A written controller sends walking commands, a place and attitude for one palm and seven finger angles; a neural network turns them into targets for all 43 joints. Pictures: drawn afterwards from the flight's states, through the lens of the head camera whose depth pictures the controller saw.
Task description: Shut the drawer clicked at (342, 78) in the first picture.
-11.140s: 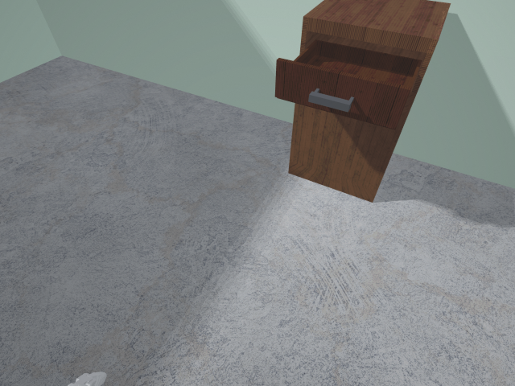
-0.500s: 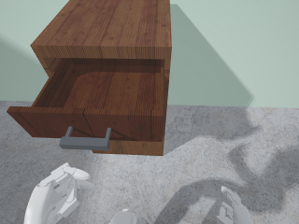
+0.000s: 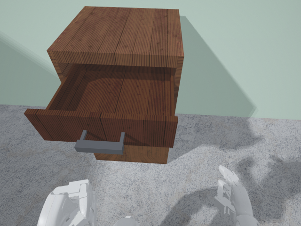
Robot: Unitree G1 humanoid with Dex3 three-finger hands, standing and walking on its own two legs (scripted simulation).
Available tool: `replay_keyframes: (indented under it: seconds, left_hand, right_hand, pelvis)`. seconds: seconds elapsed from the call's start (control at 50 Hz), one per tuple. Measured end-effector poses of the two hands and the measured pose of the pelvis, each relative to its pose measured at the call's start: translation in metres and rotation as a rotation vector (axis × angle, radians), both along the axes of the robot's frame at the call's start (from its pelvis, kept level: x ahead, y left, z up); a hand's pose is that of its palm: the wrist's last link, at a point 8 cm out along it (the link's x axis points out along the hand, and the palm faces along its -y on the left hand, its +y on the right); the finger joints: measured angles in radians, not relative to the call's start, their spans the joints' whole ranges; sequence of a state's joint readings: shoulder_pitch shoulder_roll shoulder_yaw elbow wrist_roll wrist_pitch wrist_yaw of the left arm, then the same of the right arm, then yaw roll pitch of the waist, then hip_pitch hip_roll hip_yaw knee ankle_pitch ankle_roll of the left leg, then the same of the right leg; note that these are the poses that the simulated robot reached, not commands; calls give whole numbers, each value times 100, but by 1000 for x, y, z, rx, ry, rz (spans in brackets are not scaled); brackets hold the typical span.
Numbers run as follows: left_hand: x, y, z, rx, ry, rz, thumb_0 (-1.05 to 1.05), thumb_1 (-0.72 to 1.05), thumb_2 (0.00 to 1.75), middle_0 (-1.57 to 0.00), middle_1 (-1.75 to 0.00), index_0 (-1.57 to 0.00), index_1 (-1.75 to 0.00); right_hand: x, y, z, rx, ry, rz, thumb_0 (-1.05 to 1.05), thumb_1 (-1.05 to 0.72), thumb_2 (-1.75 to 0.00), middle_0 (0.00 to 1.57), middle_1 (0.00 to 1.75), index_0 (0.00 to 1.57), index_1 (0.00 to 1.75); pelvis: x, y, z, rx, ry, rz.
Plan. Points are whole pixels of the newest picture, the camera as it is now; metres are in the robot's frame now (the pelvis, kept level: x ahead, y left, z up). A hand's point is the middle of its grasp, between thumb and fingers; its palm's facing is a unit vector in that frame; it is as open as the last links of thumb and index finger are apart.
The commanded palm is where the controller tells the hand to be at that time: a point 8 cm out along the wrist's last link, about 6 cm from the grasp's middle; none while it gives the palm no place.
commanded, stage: raise the hand and make a fist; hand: left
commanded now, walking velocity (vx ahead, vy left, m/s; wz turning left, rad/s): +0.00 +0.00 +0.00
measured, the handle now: (101, 140) +0.35 +0.18 +0.01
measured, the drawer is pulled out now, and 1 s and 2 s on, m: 0.25 0.25 0.25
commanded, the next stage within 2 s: bring the fist close to the handle in 0.60 s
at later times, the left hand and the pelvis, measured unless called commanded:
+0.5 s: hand (84, 211) +0.14 +0.14 +0.11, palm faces +0.05 -1.00 -0.01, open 3.3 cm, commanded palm +0.09 +0.19 +0.11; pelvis +0.01 +0.01 +0.00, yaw +0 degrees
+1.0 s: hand (100, 203) +0.16 +0.12 +0.08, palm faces +0.00 -1.00 -0.01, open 3.3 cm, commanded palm +0.13 +0.18 +0.08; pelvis +0.01 -0.01 -0.01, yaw +0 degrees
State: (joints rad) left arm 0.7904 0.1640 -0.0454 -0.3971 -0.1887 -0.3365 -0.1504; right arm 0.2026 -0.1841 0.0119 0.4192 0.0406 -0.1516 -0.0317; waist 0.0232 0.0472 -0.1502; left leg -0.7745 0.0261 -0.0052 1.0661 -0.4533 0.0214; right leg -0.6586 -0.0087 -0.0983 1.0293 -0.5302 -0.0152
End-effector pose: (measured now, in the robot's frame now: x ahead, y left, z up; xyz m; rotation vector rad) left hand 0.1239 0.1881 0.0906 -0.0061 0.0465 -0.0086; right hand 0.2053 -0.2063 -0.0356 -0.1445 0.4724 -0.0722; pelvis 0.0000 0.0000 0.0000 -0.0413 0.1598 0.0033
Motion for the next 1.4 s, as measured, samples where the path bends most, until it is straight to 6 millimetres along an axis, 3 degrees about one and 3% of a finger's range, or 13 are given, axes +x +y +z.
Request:
replay_keyframes:
  seconds: [0.16, 0.26, 0.38, 0.58, 0.86, 1.08, 1.4]
  left_hand:
    - [-4, 7, 16, -5, -6, 50, 2, 90, 90, -138, -159, -138, -158]
    - [-4, 0, 22, -10, -6, 19, 2, 90, 90, -139, -160, -139, -160]
    - [-7, 3, 14, 6, 47, 28, 2, 90, 90, -140, -160, -140, -160]
    - [-4, 0, 22, 13, -15, 40, 2, 90, 90, -140, -160, -140, -160]
    - [2, -2, 7, 18, 24, 57, 2, 90, 90, -140, -160, -140, -160]
    - [26, -11, -16, 25, 28, 13, 2, 90, 90, -140, -160, -140, -160]
    - [40, -13, -46, 31, 16, 19, 2, 90, 90, -140, -160, -140, -160]
  right_hand:
    - [-5, 15, 2, 17, 18, 32, 1, -90, -89, 20, 30, 21, 30]
    - [-12, 10, 0, 6, 42, 19, 1, -90, -89, 20, 30, 21, 30]
    - [-19, -1, -4, -9, 71, -15, 2, -90, -89, 20, 30, 21, 30]
    - [-17, -8, -8, -9, 64, -19, 2, -90, -89, 20, 30, 20, 30]
    - [-6, -15, -10, -10, 65, -12, 2, -90, -89, 20, 30, 20, 30]
    - [-12, -31, -28, -29, 128, -40, 1, -90, -89, 20, 30, 20, 30]
    - [-17, -40, -52, -51, 190, -46, 1, -90, -89, 20, 30, 20, 30]
  pelvis:
    - [4, 7, 4, -7, -18, 2]
    - [6, 10, 4, -6, -19, 0]
    - [7, 9, 3, -3, -15, -5]
    - [8, 4, 0, -3, -2, -2]
    - [12, -7, -1, 2, 11, 5]
    - [14, -13, -9, 9, 53, -4]
    - [10, -18, -24, 10, 104, -9]
